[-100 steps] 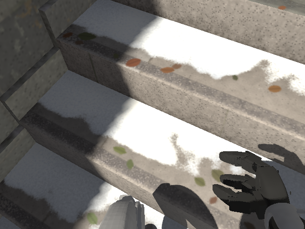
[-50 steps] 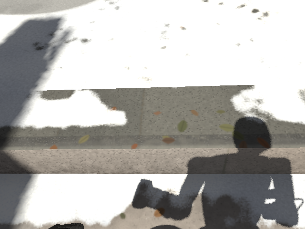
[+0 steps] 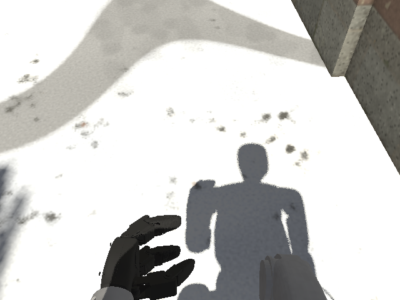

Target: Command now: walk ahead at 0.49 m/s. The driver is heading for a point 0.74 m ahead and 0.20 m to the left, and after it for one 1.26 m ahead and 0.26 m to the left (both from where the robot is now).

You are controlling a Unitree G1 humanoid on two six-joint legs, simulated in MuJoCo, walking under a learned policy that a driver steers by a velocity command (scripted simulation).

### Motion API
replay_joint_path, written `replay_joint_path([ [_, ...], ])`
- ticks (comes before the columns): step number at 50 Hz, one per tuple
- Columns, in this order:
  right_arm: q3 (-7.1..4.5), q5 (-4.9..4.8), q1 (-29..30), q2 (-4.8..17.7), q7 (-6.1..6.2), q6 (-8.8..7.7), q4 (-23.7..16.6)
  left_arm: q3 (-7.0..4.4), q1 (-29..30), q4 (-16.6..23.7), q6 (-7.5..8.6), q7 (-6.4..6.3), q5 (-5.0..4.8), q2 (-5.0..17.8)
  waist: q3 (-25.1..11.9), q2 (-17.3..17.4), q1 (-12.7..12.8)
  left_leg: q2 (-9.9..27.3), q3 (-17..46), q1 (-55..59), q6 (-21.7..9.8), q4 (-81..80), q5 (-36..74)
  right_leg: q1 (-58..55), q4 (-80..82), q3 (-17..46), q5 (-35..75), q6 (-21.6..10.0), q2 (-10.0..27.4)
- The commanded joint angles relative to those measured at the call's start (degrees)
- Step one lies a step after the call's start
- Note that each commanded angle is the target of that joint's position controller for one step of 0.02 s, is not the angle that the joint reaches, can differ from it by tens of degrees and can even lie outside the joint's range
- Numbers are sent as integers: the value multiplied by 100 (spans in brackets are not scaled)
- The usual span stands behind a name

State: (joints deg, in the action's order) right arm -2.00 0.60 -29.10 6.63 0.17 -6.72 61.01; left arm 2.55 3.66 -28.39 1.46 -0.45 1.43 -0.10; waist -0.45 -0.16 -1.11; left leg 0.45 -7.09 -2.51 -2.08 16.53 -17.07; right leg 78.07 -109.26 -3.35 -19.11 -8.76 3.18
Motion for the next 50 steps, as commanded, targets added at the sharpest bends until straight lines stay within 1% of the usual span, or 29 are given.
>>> replay_joint_path([
  [1, -86, -118, -291, 563, 227, 2, -399, 17, 807, 546, -4, 230, -80, 168, 44, 313, -137, 1001, 486, -605, -1043, -2168, 2457, -2310, 2610, -771, -341, -176, 285],
  [2, -111, -139, -221, 746, 217, 4, -523, -53, 499, 348, -7, 274, -138, 228, -297, 179, -4, 995, 290, -598, -1058, -1703, 4724, -3498, 3426, -1134, -498, -207, -109],
  [3, -184, -119, -460, 1121, 229, 9, -596, -147, 131, 150, -65, 222, -182, 291, -899, 391, 160, 1246, 295, -138, -1074, -934, 7362, -4305, 3597, -1363, -966, -132, -585],
  [4, -286, -53, -357, 1537, 194, -5, -694, -249, -693, -55, -111, 151, -214, 489, -1469, 926, 558, 1409, 291, 485, -989, 144, 9177, -4869, 3909, -1203, -1137, -131, -829],
  [5, -360, -136, 42, 1789, 56, -63, -848, -373, -1588, -236, -131, 79, -136, 919, -1927, 1251, 1072, 1474, 207, 678, -788, 1424, 9777, -5672, 4638, -788, -843, -252, -889],
  [6, -360, -325, 126, 1567, -138, -182, -1080, -578, -2211, -540, -74, 2, -9, 1465, -2353, 856, 1172, 1000, 329, -719, -581, 3043, 8667, -6947, 5230, 799, -1457, -514, -271],
  [7, -344, -337, 262, 1266, -363, -274, -1408, -811, -2767, -692, -74, -4, 59, 2094, -2713, -525, 1313, -21, 727, -2204, -388, 5427, 5013, -7661, 7086, 3853, -3499, -1168, 872],
  [8, -449, -71, 719, 1018, -425, -339, -1649, -937, -2115, -677, -117, 55, -48, 2252, -2606, -1026, 1058, -673, 1325, -3136, -272, 8050, 1227, -7287, 9090, 5856, -4225, -1065, 1266],
  [9, -370, 42, 741, 486, -321, -299, -2036, -890, -1345, -735, 15, 121, -25, 2005, -2037, -577, 464, -397, 1859, -3915, -262, 9492, 1305, -6711, 9241, 5566, -3557, -889, 1553],
  [10, -271, 115, 958, 332, -213, -248, -2270, -805, -1203, -1057, 151, 127, -93, 1664, -1202, 45, 221, -141, 1531, -4291, -345, 9705, 1466, -6011, 8944, 4775, -3046, -705, 1494],
  [11, -194, 121, 1249, 180, -114, -172, -2417, -739, -1378, -1467, 282, 100, -30, 1341, -365, 525, 128, -5, 1474, -4681, -486, 9691, 1331, -5319, 8616, 3814, -1876, -609, 1402],
  [12, -81, 80, 1199, -25, -56, -39, -2473, -598, -1528, -1826, 386, 117, 69, 880, -38, 606, -151, 3, 1600, -4835, -577, 9651, 1176, -4952, 8446, 2953, -998, -399, 1176],
  [14, 94, 74, 903, -304, 27, 243, -2435, -523, -1792, -2276, 530, 145, 99, 653, 296, 228, -460, -32, 1833, -5157, -601, 9375, 936, -4746, 8441, 1778, -97, -78, 832],
  [17, -43, 106, 1234, 337, 43, 396, -2446, -566, -1606, -2164, 730, 178, -48, 1156, 456, 97, -451, 3, 1568, -4548, -321, 6957, 1512, -4537, 9321, 582, 1261, 108, 586],
  [19, -136, 98, 1683, 678, -77, 398, -2497, -661, -1917, -2227, 826, 107, -160, 1577, 328, -94, -235, 142, 1026, -4372, -166, 5446, 1918, -5237, 9763, 204, 1945, 58, 477],
  [23, -127, -77, 2407, 526, -296, 403, -2376, -730, -2521, -2142, 868, -6, -88, 1791, 74, -278, 240, 261, 314, -3874, -226, 3410, 2202, -6938, 10352, -144, 2427, 118, 488],
  [26, -98, -3, 2899, 449, -270, 445, -2549, -718, -2820, -2138, 753, -62, -69, 1738, 226, -495, 457, 161, 111, -3807, -319, 2225, 1807, -8156, 10277, -376, 3000, 201, 709],
  [29, -180, 109, 2693, 616, -237, 477, -2529, -706, -3004, -2160, 644, -177, -49, 1800, 154, -721, 356, -217, -212, -3178, -554, 1720, 1208, -8796, 9475, -716, 5481, 288, 953],
  [31, -286, 146, 2132, 861, -217, 467, -2404, -775, -3021, -2113, 527, -255, -1, 2072, -97, -843, 84, -555, -332, -2634, -786, 1542, 560, -9053, 8382, -847, 6886, 345, 1087],
  [32, -359, 163, 1562, 994, -211, 417, -2247, -819, -3021, -2065, 440, -262, -2, 2224, -341, -745, -178, -706, -261, -1966, -902, 1194, 454, -8868, 7441, -920, 6722, 363, 1067],
  [33, -456, 222, 745, 1191, -185, 357, -2041, -830, -2895, -1927, 392, -272, -53, 2221, -724, -571, -583, -489, 272, -587, -1097, 1016, 511, -7873, 6200, -923, 5761, 401, 1000],
  [34, -600, 280, 278, 1676, -116, 340, -2053, -740, -2877, -1604, 394, -220, -139, 1846, -1351, 255, -635, 782, 2057, 1083, -1548, 1232, 13, -6015, 4406, -946, 3160, 533, 593],
  [35, -655, 123, 589, 1969, -118, 341, -2127, -713, -2669, -1219, 452, -121, -165, 1685, -1480, 1415, -328, 1861, 5050, 1834, -2421, 322, 510, -3966, 2609, -252, -991, 790, -723],
  [36, -626, 4, 624, 1792, -98, 392, -2167, -738, -2093, -1070, 523, -36, -50, 1816, -1137, 458, -418, 1673, 4589, 1628, -2292, 52, 608, -3280, 2397, 673, -421, 746, -339],
  [38, -477, -19, 1000, 1347, -54, 372, -2167, -686, -1847, -972, 649, 32, -67, 1835, -352, -291, -57, 1324, 3251, 212, -1791, -104, 1581, -3611, 3169, 637, 384, 766, 67],
  [40, -377, -52, 1151, 1184, -24, 289, -2194, -650, -1977, -966, 455, 54, 117, 1805, -224, -228, 218, 930, 2642, -495, -1550, -240, 2263, -4018, 3660, 629, 319, 940, 218],
  [42, -363, -81, 979, 1325, -12, 186, -2125, -596, -2017, -974, 262, 89, 190, 1719, -158, -26, 287, 721, 2397, -712, -1488, -301, 2538, -3968, 4108, 532, 253, 1078, 260],
  [45, -371, -22, 594, 1490, -8, 174, -2011, -521, -1330, -770, 139, 131, 189, 1638, 136, 186, 86, 475, 2208, -827, -1324, -427, 2868, -3634, 5053, 319, 858, 1177, 269],
  [50, -385, -74, 55, 1601, 1, 246, -1872, -420, -156, -494, 151, 174, 73, 1624, 160, 361, -424, 332, 2261, -240, -1013, -150, 3168, -3692, 6697, 250, 1952, 1126, 5],
])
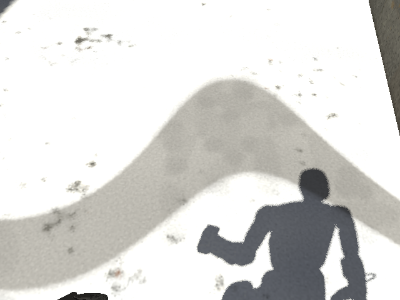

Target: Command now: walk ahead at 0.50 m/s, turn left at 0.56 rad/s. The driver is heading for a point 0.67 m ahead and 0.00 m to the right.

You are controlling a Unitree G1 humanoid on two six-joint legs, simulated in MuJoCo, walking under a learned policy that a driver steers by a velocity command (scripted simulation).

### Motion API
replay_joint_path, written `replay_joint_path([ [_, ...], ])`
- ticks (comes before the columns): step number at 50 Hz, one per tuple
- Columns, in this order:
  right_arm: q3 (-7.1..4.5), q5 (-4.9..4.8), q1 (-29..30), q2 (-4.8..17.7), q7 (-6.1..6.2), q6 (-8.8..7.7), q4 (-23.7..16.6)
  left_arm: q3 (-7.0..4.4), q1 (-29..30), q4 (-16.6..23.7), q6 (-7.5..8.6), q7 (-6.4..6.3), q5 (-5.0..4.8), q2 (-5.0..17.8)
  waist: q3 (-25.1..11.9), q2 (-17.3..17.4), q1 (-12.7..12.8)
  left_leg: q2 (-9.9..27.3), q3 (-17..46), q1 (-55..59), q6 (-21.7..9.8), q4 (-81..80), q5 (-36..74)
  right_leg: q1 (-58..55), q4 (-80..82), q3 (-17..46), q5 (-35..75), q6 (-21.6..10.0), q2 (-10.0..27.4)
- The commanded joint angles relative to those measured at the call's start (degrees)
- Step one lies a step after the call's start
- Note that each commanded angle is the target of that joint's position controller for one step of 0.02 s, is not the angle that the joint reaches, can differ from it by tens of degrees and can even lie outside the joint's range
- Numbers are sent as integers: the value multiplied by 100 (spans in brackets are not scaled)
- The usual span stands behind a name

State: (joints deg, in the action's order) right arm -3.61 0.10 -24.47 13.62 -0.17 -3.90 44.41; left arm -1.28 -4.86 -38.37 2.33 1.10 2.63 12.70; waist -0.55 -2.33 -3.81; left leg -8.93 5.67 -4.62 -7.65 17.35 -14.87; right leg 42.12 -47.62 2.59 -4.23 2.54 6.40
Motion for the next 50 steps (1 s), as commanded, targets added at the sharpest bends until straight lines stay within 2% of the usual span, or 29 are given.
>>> replay_joint_path([
  [1, -232, -8, -469, 951, 58, -18, -203, -32, 881, 556, 92, 36, -74, 356, 189, 587, -209, 1309, 1057, 114, -460, -154, 3028, -103, 748, -356, 525, -27, -361],
  [3, -232, 37, -526, 994, 98, 19, -208, -31, 1104, 663, 143, 47, -107, 418, 222, 654, -264, 1442, 1282, 381, -470, 61, 3195, -205, 1074, -272, 496, -121, -441],
  [5, -258, 52, -255, 1107, 146, 23, -292, -70, 823, 632, 179, 32, -108, 571, 184, 668, -20, 1539, 1445, 348, -338, 304, 3382, -854, 1472, -164, 287, -263, -555],
  [7, -273, 61, 51, 1199, 106, -26, -348, -182, -151, 384, 228, -83, -108, 800, -234, 636, 468, 1357, 1381, 32, -107, 1200, 4471, -2376, 1711, -302, -194, -445, -882],
  [8, -268, 30, 164, 1173, 56, -64, -365, -267, -1010, 203, 311, -157, -63, 993, -669, 400, 924, 1055, 1146, -435, 30, 2306, 4144, -3606, 1911, -127, -68, -615, -622],
  [9, -141, 32, 34, 726, 8, -107, -529, -365, -1996, 178, 341, -259, 54, 1387, -1613, -149, 1228, 774, 730, -1105, 119, 3921, 2350, -4929, 1886, 1122, -1119, -876, 679],
  [10, -74, -149, -923, 362, 15, -67, -602, -460, -1786, 190, 289, -253, 154, 1883, -2206, -1691, 589, -124, 106, -2717, 355, 5603, -1768, -5984, 2647, 4002, -1120, -1710, 2093],
  [11, -122, 98, -766, 841, 60, 7, -400, -416, -1514, 238, 203, -206, -14, 1339, -1853, -867, 614, 324, 175, -3253, 310, 6065, -1311, -5516, 2952, 4466, -2042, -1788, 1823],
  [12, -119, 151, -245, 810, 18, 32, -422, -284, -1113, 236, 194, -190, -73, 835, -968, -289, 558, 527, 118, -3247, 348, 5963, -705, -4632, 3078, 3397, -2105, -1639, 1503],
  [13, -88, 188, 117, 728, -32, 42, -493, -215, -982, 150, 202, -159, -84, 588, -526, 63, 508, 682, 85, -3140, 370, 5649, -424, -3989, 3178, 2578, -1604, -1489, 1183],
  [15, -52, 247, 234, 581, -160, 149, -534, -192, -1106, -79, 264, -148, -99, 558, -140, -260, 356, 858, 55, -2871, 440, 5220, -426, -3270, 3366, 1558, -535, -1311, 752],
  [17, -24, 269, 198, 504, -196, 227, -510, -205, -1288, -255, 374, -92, -143, 610, -149, -324, 255, 844, 29, -2759, 485, 4938, -426, -3097, 3470, 1169, 191, -1362, 679],
  [20, 31, 271, 665, 456, -222, 253, -662, -228, -1421, -427, 424, -56, -165, 723, 31, -328, 228, 1026, -79, -3131, 553, 4305, 29, -3052, 3812, 767, 129, -1460, 679],
  [24, 186, 206, 1586, 271, -288, 185, -896, -259, -1637, -599, 370, -10, -202, 814, 256, -294, 434, 1288, -539, -2803, 604, 2806, 916, -2827, 4049, 184, -16, -1348, 431],
  [28, 199, 155, 2151, 328, -267, 132, -1067, -312, -2056, -802, 311, 13, -201, 1010, 304, -231, 657, 1194, -845, -2440, 519, 1957, 876, -3234, 3804, 131, 303, -1265, 568],
  [30, 177, 168, 2180, 372, -223, 99, -1122, -326, -2161, -888, 261, 6, -178, 1081, 292, -235, 664, 1078, -965, -2251, 399, 1680, 508, -3540, 3495, 178, 634, -1223, 694],
  [31, 164, 192, 2004, 377, -199, 72, -1087, -330, -2160, -927, 230, -4, -178, 1111, 239, -226, 569, 963, -1049, -1933, 324, 1449, 370, -3602, 3198, 130, 953, -1174, 689],
  [32, 123, 236, 1535, 423, -151, 25, -927, -318, -2156, -972, 208, -21, -187, 1095, 68, -104, 333, 796, -1095, -1222, 235, 1097, 402, -3526, 2555, -65, 1623, -1059, 529],
  [33, 23, 330, 638, 641, -86, -41, -635, -264, -2186, -972, 212, -31, -191, 934, -468, 167, -4, 941, -789, 2, 64, 1030, 299, -3139, 1415, -353, 1790, -922, 235],
  [34, -110, 457, -357, 1173, -2, -80, -550, -146, -2088, -658, 240, -22, -256, 577, -1322, 1031, -410, 2471, 1081, 1484, -358, 700, -679, -1895, -471, -743, 238, -688, -190],
  [35, -219, 286, -507, 1587, 47, -18, -503, -154, -2308, -518, 239, -27, -222, 485, -1484, 1996, -262, 3454, 3324, 1969, -876, -149, -631, -408, -1848, -669, -2629, -608, -951],
  [36, -145, 134, -197, 1218, 58, 34, -495, -275, -1893, -555, 169, -54, -79, 903, -819, 1122, -174, 3157, 2910, 1541, -810, -136, -625, 90, -2269, -184, -2386, -688, -583],
  [37, -60, 100, 163, 916, 36, 25, -493, -257, -1613, -490, 180, -8, -101, 787, -327, 820, 11, 2878, 2112, 940, -682, -181, -187, 82, -2127, -123, -1883, -707, -378],
  [38, -4, 96, 413, 711, 1, 2, -479, -226, -1533, -505, 170, 22, -132, 660, -136, 695, 188, 2576, 1533, 438, -497, -367, 209, -196, -1801, -131, -1566, -678, -225],
  [40, 59, 63, 604, 495, -7, -61, -417, -206, -1727, -644, 39, 76, -56, 554, 33, 848, 464, 2184, 823, -175, -317, -654, 804, -690, -1481, -189, -1311, -529, -113],
  [42, 64, 49, 506, 499, 0, -141, -287, -209, -1726, -683, -36, 97, -46, 477, 109, 710, 595, 2117, 395, -309, -412, -632, 2664, -806, -1384, -298, -1143, -391, -207],
  [44, 48, 35, 415, 568, 1, -162, -149, -184, -1525, -650, -56, 82, -46, 370, 142, 623, 650, 2040, -65, -321, -433, -514, 4013, -792, -1024, -363, -864, -279, -232],
  [47, 66, 23, 336, 565, 2, -125, 31, -93, -977, -536, -47, 54, -85, 223, 172, 792, 529, 1784, -588, -418, -294, -401, 4534, -1149, 77, -526, -240, -265, -318],
  [50, 61, 25, 80, 602, 19, -77, 262, -61, -625, -490, -32, -6, -107, 250, 113, 838, 343, 1806, -633, -202, -200, -179, 4533, -1568, 852, -617, 164, -380, -485],
])
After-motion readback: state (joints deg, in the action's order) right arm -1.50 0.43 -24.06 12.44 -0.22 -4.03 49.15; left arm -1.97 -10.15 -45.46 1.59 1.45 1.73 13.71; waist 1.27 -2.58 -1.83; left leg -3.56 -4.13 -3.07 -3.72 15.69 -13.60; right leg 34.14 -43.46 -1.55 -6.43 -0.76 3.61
